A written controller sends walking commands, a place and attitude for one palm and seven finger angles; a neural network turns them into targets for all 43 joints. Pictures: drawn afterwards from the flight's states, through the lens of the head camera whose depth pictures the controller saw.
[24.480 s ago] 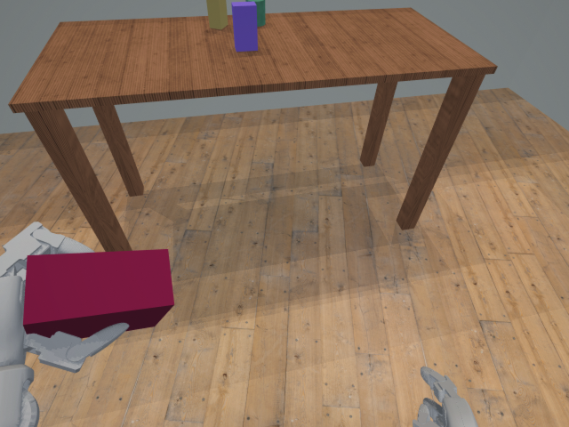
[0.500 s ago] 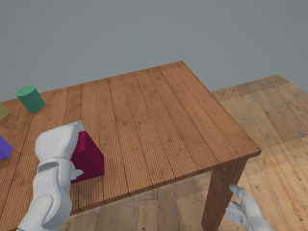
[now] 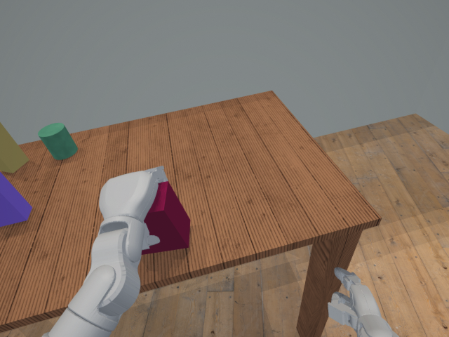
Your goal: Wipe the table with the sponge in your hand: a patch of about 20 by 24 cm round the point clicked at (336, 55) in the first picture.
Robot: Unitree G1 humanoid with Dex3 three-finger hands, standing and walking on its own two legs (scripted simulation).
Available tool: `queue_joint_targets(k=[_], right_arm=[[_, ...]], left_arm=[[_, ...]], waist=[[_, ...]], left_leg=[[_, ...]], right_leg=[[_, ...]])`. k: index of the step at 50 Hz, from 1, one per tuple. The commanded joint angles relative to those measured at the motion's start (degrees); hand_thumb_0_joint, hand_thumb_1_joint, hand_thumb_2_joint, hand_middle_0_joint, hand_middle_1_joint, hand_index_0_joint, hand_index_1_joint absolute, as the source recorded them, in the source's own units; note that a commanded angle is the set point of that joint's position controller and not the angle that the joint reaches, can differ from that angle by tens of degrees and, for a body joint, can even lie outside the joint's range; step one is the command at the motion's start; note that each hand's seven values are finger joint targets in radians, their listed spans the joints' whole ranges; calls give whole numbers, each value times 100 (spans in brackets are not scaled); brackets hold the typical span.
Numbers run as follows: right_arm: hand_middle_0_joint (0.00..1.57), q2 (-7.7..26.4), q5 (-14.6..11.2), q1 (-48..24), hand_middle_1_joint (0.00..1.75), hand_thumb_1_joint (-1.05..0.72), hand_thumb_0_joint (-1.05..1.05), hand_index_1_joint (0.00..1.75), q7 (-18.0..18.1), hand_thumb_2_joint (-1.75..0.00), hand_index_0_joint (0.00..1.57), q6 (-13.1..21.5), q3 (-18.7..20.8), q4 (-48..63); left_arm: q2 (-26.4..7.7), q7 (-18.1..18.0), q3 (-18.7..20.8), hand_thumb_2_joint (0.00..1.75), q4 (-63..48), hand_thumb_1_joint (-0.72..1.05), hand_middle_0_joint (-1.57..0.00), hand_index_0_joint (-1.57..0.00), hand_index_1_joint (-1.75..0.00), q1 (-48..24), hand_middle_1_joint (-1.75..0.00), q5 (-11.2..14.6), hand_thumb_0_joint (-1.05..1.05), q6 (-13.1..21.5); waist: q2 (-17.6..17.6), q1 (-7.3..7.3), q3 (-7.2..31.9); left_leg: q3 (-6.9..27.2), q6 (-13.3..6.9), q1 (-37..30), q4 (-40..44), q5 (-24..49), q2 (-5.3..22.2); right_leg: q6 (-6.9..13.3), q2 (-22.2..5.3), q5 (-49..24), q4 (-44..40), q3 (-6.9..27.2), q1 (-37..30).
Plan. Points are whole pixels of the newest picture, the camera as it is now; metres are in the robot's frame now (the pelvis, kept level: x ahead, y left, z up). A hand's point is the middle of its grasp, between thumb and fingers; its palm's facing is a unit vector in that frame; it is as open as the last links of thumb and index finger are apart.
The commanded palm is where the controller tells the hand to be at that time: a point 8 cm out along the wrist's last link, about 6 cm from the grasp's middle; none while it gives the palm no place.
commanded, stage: slide across to the third lane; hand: left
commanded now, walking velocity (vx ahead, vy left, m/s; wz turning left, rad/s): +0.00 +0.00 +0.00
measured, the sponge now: (156, 226) +0.28 +0.18 +0.07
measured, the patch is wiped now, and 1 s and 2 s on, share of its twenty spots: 0.55 0.85 0.95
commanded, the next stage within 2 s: wipe forward along the third lane in 0.16 s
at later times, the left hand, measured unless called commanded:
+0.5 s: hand (170, 200) +0.31 +0.15 +0.12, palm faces +0.12 -0.16 -0.98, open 10.2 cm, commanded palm +0.28 +0.17 +0.16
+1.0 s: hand (165, 181) +0.36 +0.18 +0.11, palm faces +0.01 -0.05 -1.00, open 10.2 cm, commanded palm +0.33 +0.19 +0.15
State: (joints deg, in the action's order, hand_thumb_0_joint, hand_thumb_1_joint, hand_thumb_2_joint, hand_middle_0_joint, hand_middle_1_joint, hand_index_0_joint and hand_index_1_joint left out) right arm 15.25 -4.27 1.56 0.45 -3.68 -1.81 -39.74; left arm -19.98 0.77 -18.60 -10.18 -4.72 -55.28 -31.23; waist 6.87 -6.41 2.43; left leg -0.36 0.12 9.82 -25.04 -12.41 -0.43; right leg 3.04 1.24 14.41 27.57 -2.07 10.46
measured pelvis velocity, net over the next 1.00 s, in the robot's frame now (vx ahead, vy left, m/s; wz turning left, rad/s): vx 0.00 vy -0.03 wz -0.01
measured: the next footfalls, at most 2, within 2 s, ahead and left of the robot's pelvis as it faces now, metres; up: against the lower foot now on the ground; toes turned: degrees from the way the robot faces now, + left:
none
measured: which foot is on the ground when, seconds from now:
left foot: down 0.00-1.00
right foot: down 0.00-1.00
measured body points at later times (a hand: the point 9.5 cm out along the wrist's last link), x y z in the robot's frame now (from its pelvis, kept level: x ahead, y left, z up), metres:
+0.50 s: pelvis +0.00 -0.02 +0.00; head -0.04 -0.08 +0.45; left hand +0.30 +0.16 +0.17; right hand +0.25 -0.23 -0.08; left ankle +0.01 +0.12 -0.74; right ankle +0.01 -0.08 -0.74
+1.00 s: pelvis +0.00 -0.03 +0.00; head -0.02 -0.08 +0.44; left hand +0.36 +0.18 +0.17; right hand +0.21 -0.26 -0.11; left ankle +0.01 +0.12 -0.74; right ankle +0.01 -0.08 -0.74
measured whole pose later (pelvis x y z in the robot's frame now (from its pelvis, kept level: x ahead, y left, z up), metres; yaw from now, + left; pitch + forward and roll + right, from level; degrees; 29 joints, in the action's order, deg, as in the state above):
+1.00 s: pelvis +0.00 -0.03 +0.00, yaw -1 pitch +0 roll +1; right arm 16.6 -4.9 4.0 3.6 -6.1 -2.5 -40.4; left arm -19.3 1.3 -15.2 20.3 -25.2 -55.2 -31.3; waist 5.6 -2.8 4.8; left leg 0.0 0.4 13.5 -25.5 -12.5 1.5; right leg 5.2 3.4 14.2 28.0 -2.3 14.3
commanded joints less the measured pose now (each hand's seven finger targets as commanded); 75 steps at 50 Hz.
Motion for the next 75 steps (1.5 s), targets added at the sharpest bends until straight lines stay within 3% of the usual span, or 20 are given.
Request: queue_joint_targets(k=[1, 3, 6, 7, 11, 12, 15, 16, 17, 20, 21, 25, 26, 29, 31, 35, 36, 43, 50, 75], right_arm=[[20, 351, -11, -1750, 30, -90, 0, 30, -47, -90, 20, 331, 70, 1283], [20, 305, -25, -1704, 30, -90, 0, 30, -48, -90, 20, 302, 44, 1285], [20, 344, -16, -1755, 30, -90, 0, 30, -17, -90, 20, 194, 58, 1283], [20, 298, -20, -1724, 30, -90, 0, 30, -13, -90, 20, 188, 31, 1337], [20, 323, -25, -1727, 30, -90, 0, 30, -30, -90, 20, 123, 50, 1293], [20, 296, -30, -1729, 30, -90, 0, 30, -38, -90, 20, 123, 42, 1323], [20, 331, -22, -1719, 30, -90, 0, 30, -41, -90, 20, 39, 64, 1257], [20, 351, -26, -1744, 30, -90, 0, 30, -13, -90, 20, 30, 64, 1258], [20, 324, -19, -1736, 30, -90, 0, 30, 6, -90, 20, 35, 40, 1278], [20, 364, -32, -1719, 30, -90, 0, 30, 62, -90, 20, -18, 40, 1175], [20, 388, -37, -1737, 30, -90, 0, 30, 89, -90, 20, -15, 40, 1186], [20, 413, -40, -1708, 30, -90, 0, 30, 152, -90, 20, -60, 26, 1141], [20, 425, -56, -1730, 30, -90, 0, 30, 169, -90, 20, -54, 27, 1160], [20, 461, -67, -1646, 30, -90, 0, 30, 209, -90, 20, -50, 20, 1093], [20, 482, -59, -1638, 30, -90, 0, 30, 217, -90, 20, -27, 34, 1125], [20, 521, -71, -1564, 30, -90, 0, 30, 249, -90, 20, -13, 19, 1049], [20, 536, -59, -1532, 30, -90, 0, 30, 263, -90, 20, -6, 28, 1048], [20, 583, -68, -1177, 30, -90, 0, 30, 347, -90, 20, 60, 50, 1004], [20, 675, -53, -916, 30, -90, 0, 30, 409, -90, 20, 45, 112, 898], [20, 730, -73, -326, 30, -90, 0, 30, 453, -90, 20, 13, 190, 751]], left_arm=[[-422, -269, 460, 130, -1013, 10, -120, -120, -160, -1366, -160, 144, 0, 97], [-129, -306, 172, 130, -891, 10, -120, -120, -160, -1586, -160, 150, 0, 81], [-511, -370, 555, 130, -898, 10, -120, -120, -160, -1629, -160, 179, 0, 22], [-118, -364, 183, 130, -879, 10, -120, -120, -160, -1779, -160, 184, 0, 1], [-324, -393, 337, 130, -732, 10, -120, -120, -160, -1895, -160, 175, 0, -29], [-19, -377, 76, 130, -611, 10, -120, -120, -160, -1800, -160, 194, 0, -60], [-220, -395, 258, 130, -450, 10, -120, -120, -160, -1817, -160, 154, 0, -100], [-570, -414, 592, 130, -437, 10, -120, -120, -160, -1856, -160, 143, 0, -112], [-286, -407, 334, 130, -280, 10, -120, -120, -160, -1951, -160, 146, 0, -152], [-386, -367, 406, 130, 125, 10, -120, -120, -160, -2060, -160, 105, 0, -230], [-688, -369, 676, 130, 108, 10, -120, -120, -160, -2195, -160, 79, 0, -241], [-552, -293, 491, 130, 617, 10, -120, -120, -160, -2351, -160, 2, 0, -368], [-824, -288, 756, 130, 650, 10, -120, -120, -160, -2387, -160, 15, 0, -382], [-585, -210, 463, 130, 1207, 10, -120, -120, -160, -2686, -160, -61, 0, -451], [-869, -173, 718, 130, 1285, 10, -120, -120, -160, -2681, -160, -98, 0, -463], [-789, -91, 600, 130, 1867, 10, -120, -120, -160, -2846, -160, -104, 0, -530], [-990, -69, 806, 130, 1885, 10, -120, -120, -160, -2973, -160, -100, 0, -499], [-692, 22, 612, 130, 2579, 10, -120, -120, -160, -3123, -160, -55, 0, -151], [-1071, -32, 917, 130, 3066, 10, -120, -120, -160, -3435, -160, -55, 0, 61], [-1214, -206, 973, 130, 4403, 10, -120, -120, -160, -4785, -160, -154, 0, 633]], waist=[[-958, -38, 798], [-1027, 16, 767], [-871, -21, 786], [-884, 19, 870], [-809, 33, 872], [-948, 46, 859], [-948, 37, 962], [-992, 22, 932], [-1081, 58, 920], [-1137, 104, 731], [-1072, 86, 771], [-1011, 126, 783], [-1005, 97, 763], [-1033, 188, 677], [-1045, 112, 950], [-1194, 167, 830], [-1227, 169, 882], [-1280, 273, 817], [-1436, 326, 986], [-1083, 494, 1187]], left_leg=[[167, -237, -277, 314, 709, -60], [128, -241, -270, 300, 741, -61], [95, -240, -292, 319, 691, -70], [26, -257, -291, 280, 715, -88], [44, -246, -351, 253, 745, -94], [-7, -263, -299, 216, 770, -100], [-22, -251, -258, 191, 822, -114], [13, -253, -264, 211, 776, -113], [-52, -277, -195, 161, 787, -123], [-48, -258, -140, 164, 691, -125], [-24, -265, -159, 161, 667, -137], [-70, -238, -18, 141, 597, -161], [-20, -240, -10, 145, 552, -168], [-53, -232, 81, 140, 414, -161], [-28, -243, 94, 102, 502, -198], [-72, -238, 262, 68, 520, -197], [-23, -243, 260, 83, 497, -200], [-42, -258, 411, 83, 379, -164], [-74, -250, 586, -17, 416, -157], [-87, -258, 589, 179, 369, -114]], right_leg=[[97, 29, -475, -680, 541, -249], [73, 8, -500, -680, 434, -192], [98, 21, -431, -773, 625, -258], [72, -11, -470, -730, 484, -287], [101, 5, -516, -800, 687, -263], [65, -25, -579, -776, 586, -303], [50, -49, -785, -769, 685, -394], [75, -24, -663, -812, 802, -379], [41, -63, -771, -775, 705, -415], [18, -81, -709, -854, 784, -256], [49, -71, -647, -883, 918, -273], [12, -127, -604, -849, 890, -280], [40, -105, -452, -886, 991, -260], [10, -132, -291, -893, 879, -112], [22, -137, -462, -842, 998, -325], [-43, -172, -750, -768, 924, -309], [-25, -153, -668, -793, 977, -316], [-72, -174, -619, -765, 774, -112], [-116, -223, -982, -716, 896, -249], [-84, -167, -857, -782, 503, -31]])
